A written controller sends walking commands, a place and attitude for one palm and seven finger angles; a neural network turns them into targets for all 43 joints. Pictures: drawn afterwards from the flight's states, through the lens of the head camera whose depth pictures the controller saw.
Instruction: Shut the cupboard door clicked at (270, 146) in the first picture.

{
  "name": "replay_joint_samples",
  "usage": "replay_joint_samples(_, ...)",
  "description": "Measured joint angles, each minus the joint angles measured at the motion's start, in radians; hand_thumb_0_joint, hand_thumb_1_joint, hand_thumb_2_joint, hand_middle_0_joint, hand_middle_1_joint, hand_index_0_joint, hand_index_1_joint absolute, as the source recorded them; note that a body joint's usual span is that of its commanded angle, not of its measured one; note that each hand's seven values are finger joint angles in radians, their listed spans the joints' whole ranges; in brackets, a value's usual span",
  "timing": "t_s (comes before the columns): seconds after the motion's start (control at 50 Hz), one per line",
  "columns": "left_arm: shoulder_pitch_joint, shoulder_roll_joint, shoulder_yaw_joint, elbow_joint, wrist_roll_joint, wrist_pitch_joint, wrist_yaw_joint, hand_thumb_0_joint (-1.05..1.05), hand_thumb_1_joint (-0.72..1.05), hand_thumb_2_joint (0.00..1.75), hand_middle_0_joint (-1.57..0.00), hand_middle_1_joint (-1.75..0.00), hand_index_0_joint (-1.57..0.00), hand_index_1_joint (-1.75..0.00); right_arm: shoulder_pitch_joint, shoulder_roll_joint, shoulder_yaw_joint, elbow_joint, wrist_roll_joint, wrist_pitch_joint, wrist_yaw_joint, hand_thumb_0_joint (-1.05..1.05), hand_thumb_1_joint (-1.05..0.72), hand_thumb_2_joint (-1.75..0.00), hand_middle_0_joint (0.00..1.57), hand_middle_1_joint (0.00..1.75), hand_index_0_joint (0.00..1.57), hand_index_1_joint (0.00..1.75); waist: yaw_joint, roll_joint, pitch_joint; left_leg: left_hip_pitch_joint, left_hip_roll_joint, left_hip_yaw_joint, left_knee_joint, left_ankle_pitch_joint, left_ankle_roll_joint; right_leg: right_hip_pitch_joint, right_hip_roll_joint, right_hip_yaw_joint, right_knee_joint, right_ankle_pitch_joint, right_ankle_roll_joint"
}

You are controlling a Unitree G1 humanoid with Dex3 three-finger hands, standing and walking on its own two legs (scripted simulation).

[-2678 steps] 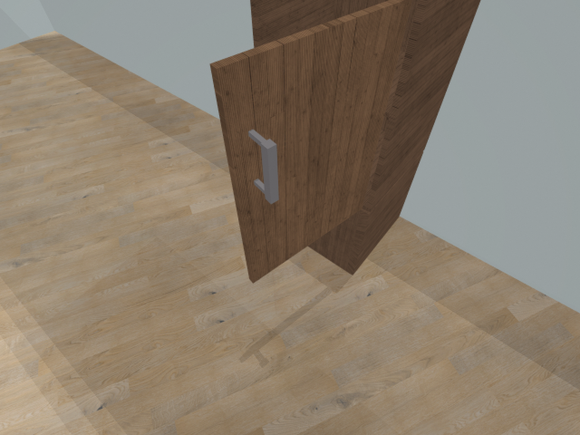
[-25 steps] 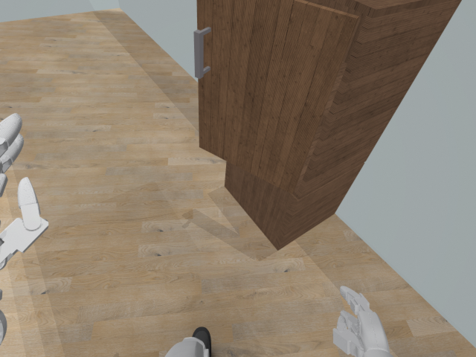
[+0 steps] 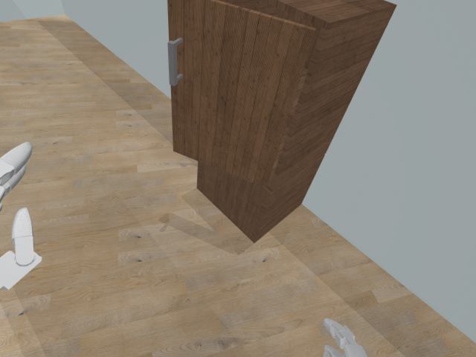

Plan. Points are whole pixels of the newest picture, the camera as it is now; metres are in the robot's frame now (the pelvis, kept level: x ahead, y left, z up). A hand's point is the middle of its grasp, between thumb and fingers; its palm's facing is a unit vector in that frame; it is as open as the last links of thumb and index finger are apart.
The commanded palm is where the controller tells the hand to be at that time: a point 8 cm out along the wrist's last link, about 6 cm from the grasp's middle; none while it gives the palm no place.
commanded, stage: stop stepping back and stand still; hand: left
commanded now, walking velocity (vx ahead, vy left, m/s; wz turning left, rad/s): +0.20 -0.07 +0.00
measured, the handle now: (176, 61) +0.91 +0.21 +0.05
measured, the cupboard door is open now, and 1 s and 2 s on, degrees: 23 23 23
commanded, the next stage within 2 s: let the arm hang, fingers relaxed in 0.90 s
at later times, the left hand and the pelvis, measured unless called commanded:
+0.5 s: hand out of the picture +0.17 +0.31 +0.17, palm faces +0.51 -0.75 -0.42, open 7.4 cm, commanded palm +0.11 +0.35 +0.17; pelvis -0.01 +0.04 -0.02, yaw +4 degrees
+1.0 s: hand out of the picture +0.17 +0.35 +0.16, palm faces +0.51 -0.74 -0.43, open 7.4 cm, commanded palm none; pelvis -0.01 +0.06 -0.01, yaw +4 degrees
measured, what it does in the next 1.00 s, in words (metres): steps on the spot: right foot, then left foot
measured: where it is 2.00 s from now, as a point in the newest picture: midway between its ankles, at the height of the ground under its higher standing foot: outside the picture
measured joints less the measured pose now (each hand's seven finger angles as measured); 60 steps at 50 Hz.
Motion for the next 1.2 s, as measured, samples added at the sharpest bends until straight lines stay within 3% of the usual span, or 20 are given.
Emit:
replay_joint_samples(0.08,0.009,0.066,0.035,0.080,-0.004,0.020,0.011,0.01,0.88,0.90,-0.21,-0.30,-0.22,-0.30,-0.009,-0.022,-0.003,0.005,0.000,0.051,-0.032,0.01,-0.89,-0.90,0.21,0.30,0.21,0.30,0.024,0.050,-0.056,-0.014,-0.023,0.016,-0.011,-0.068,-0.026,0.148,0.005,-0.063,-0.256,-0.032,-0.032)
replay_joint_samples(0.12,-0.040,0.078,0.059,0.159,-0.001,0.052,0.023,0.01,0.88,0.90,-0.21,-0.30,-0.22,-0.30,-0.033,-0.043,-0.009,-0.001,0.010,0.074,-0.041,0.01,-0.89,-0.90,0.21,0.30,0.21,0.30,0.048,0.032,-0.075,-0.120,-0.061,0.046,0.177,-0.214,-0.039,0.180,-0.037,-0.006,-0.376,0.003,-0.086)
replay_joint_samples(0.16,-0.120,0.015,0.040,0.256,-0.001,0.077,0.027,0.00,0.89,0.90,-0.21,-0.30,-0.22,-0.30,-0.066,-0.083,-0.017,0.039,0.009,0.091,-0.043,0.01,-0.89,-0.90,0.21,0.30,0.21,0.30,0.075,0.065,-0.067,-0.208,-0.054,-0.001,0.455,-0.258,-0.036,0.150,-0.049,-0.011,-0.344,0.183,-0.100)
replay_joint_samples(0.2,-0.178,-0.050,0.015,0.353,0.005,0.085,0.039,0.01,0.89,0.90,-0.21,-0.30,-0.22,-0.30,-0.054,-0.105,-0.024,0.072,0.014,0.098,-0.043,0.01,-0.90,-0.90,0.21,0.30,0.21,0.30,0.076,0.067,-0.085,-0.231,-0.043,-0.020,0.603,-0.238,-0.035,0.157,-0.066,-0.019,-0.322,0.178,-0.087)
replay_joint_samples(0.24,-0.216,-0.115,-0.016,0.425,0.014,0.094,0.050,0.01,0.89,0.90,-0.21,-0.30,-0.22,-0.30,-0.014,-0.119,-0.030,0.082,0.021,0.097,-0.048,0.01,-0.90,-0.90,0.21,0.30,0.21,0.30,0.074,0.052,-0.116,-0.224,-0.020,-0.026,0.659,-0.196,-0.032,0.173,-0.085,-0.032,-0.330,0.153,-0.072)
replay_joint_samples(0.34,-0.256,-0.226,-0.126,0.403,0.042,0.094,0.060,0.01,0.89,0.90,-0.20,-0.30,-0.21,-0.30,0.028,-0.154,-0.048,0.097,0.018,0.064,-0.079,0.01,-0.90,-0.90,0.21,0.30,0.21,0.30,0.073,0.015,-0.098,-0.126,0.044,-0.016,0.533,-0.185,-0.005,0.189,-0.113,-0.073,-0.336,0.142,-0.054)
replay_joint_samples(0.4,-0.240,-0.198,-0.143,0.272,0.047,0.069,0.058,0.02,0.89,0.90,-0.20,-0.30,-0.21,-0.30,0.012,-0.161,-0.060,0.081,0.015,0.040,-0.089,0.01,-0.90,-0.90,0.20,0.30,0.20,0.30,0.070,-0.006,-0.048,-0.026,0.053,-0.002,0.350,-0.178,0.005,0.166,-0.121,-0.078,-0.299,0.122,-0.044)
replay_joint_samples(0.44,-0.216,-0.146,-0.101,0.178,0.038,0.041,0.063,0.02,0.89,0.90,-0.21,-0.30,-0.21,-0.30,-0.004,-0.165,-0.068,0.048,0.015,0.028,-0.092,0.01,-0.90,-0.90,0.20,0.30,0.20,0.30,0.061,0.000,-0.018,0.050,0.048,0.002,0.222,-0.153,-0.002,0.134,-0.121,-0.075,-0.237,0.091,-0.032)
replay_joint_samples(0.5,-0.200,-0.043,0.008,0.140,0.027,0.003,0.074,0.01,0.89,0.90,-0.21,-0.30,-0.21,-0.30,-0.051,-0.126,-0.075,0.017,0.021,0.025,-0.085,0.01,-0.90,-0.90,0.20,0.30,0.20,0.30,0.045,-0.031,0.026,0.057,0.023,0.027,0.236,-0.184,-0.026,0.080,-0.143,-0.006,-0.123,0.064,-0.007)
replay_joint_samples(0.56,-0.191,0.014,0.074,0.177,0.023,-0.005,0.065,0.01,0.89,0.90,-0.21,-0.30,-0.21,-0.30,-0.069,-0.095,-0.056,-0.005,0.025,0.018,-0.065,0.01,-0.90,-0.90,0.20,0.30,0.20,0.30,0.030,-0.009,0.026,0.060,0.022,0.032,0.241,-0.187,-0.023,0.077,-0.131,0.018,-0.190,0.106,0.008)
replay_joint_samples(0.66,-0.146,-0.037,0.036,0.261,0.018,0.006,0.050,0.01,0.89,0.90,-0.20,-0.30,-0.21,-0.30,-0.063,-0.077,-0.026,0.001,0.043,0.033,-0.037,0.01,-0.90,-0.90,0.20,0.30,0.20,0.30,0.018,0.069,-0.020,0.047,0.039,0.023,0.243,-0.202,-0.021,0.092,-0.110,0.009,-0.248,0.126,-0.007)
replay_joint_samples(0.78,-0.120,-0.115,-0.059,0.286,0.027,0.046,0.035,0.01,0.89,0.90,-0.21,-0.30,-0.21,-0.30,-0.043,-0.076,-0.017,0.030,0.040,0.062,-0.049,0.01,-0.90,-0.90,0.21,0.30,0.21,0.30,0.040,0.043,-0.026,0.065,0.007,0.031,0.222,-0.200,-0.007,0.095,-0.142,0.015,-0.231,0.108,0.010)
replay_joint_samples(0.88,-0.162,-0.106,-0.051,0.236,0.032,0.039,0.041,0.01,0.89,0.90,-0.21,-0.30,-0.22,-0.30,-0.050,-0.080,-0.019,0.022,0.036,0.052,-0.062,0.01,-0.90,-0.90,0.21,0.30,0.21,0.30,0.056,0.019,-0.006,0.074,0.007,0.029,0.216,-0.191,-0.003,0.107,-0.141,0.014,-0.246,0.122,0.015)
replay_joint_samples(1.0,-0.188,-0.081,-0.006,0.240,0.027,0.002,0.048,0.01,0.89,0.90,-0.21,-0.30,-0.22,-0.30,-0.070,-0.094,-0.028,-0.007,0.041,0.043,-0.056,0.01,-0.90,-0.90,0.20,0.30,0.21,0.30,0.037,0.034,-0.021,0.064,0.017,0.031,0.205,-0.172,0.001,0.109,-0.130,0.016,-0.287,0.160,0.017)
replay_joint_samples(1.04,-0.259,-0.068,-0.077,0.384,0.054,0.012,0.002,0.01,0.89,0.90,-0.20,-0.30,-0.21,-0.30,-0.081,-0.133,-0.039,0.032,0.042,0.012,-0.016,0.01,-0.90,-0.90,0.20,0.30,0.20,0.30,0.049,0.058,-0.038,0.034,0.011,0.028,0.225,-0.170,0.007,0.082,-0.137,0.012,-0.267,0.161,0.021)
replay_joint_samples(1.08,-0.352,-0.086,-0.184,0.609,0.073,0.094,-0.058,0.00,0.90,0.90,-0.20,-0.30,-0.21,-0.30,-0.111,-0.187,-0.045,0.083,0.033,0.027,0.013,0.00,-0.90,-0.90,0.20,0.30,0.20,0.30,0.061,0.095,-0.049,0.008,0.002,0.030,0.246,-0.171,0.017,0.053,-0.149,0.014,-0.236,0.156,0.029)
replay_joint_samples(1.14,-0.434,-0.150,-0.317,0.956,0.088,0.198,-0.113,0.00,0.90,0.90,-0.19,-0.30,-0.20,-0.30,-0.153,-0.236,-0.048,0.136,0.021,0.065,0.026,0.00,-0.90,-0.90,0.20,0.30,0.21,0.30,0.050,0.132,-0.044,-0.016,-0.012,0.039,0.263,-0.165,0.032,0.017,-0.165,0.023,-0.197,0.151,0.037)
replay_joint_samples(1.2,-0.452,-0.220,-0.410,1.212,0.096,0.241,-0.136,0.00,0.91,0.90,-0.19,-0.29,-0.20,-0.30,-0.155,-0.235,-0.045,0.168,0.011,0.089,0.027,0.00,-0.90,-0.90,0.20,0.30,0.20,0.30,0.030,0.113,-0.010,-0.014,-0.022,0.046,0.253,-0.148,0.036,0.005,-0.176,0.030,-0.179,0.154,0.038)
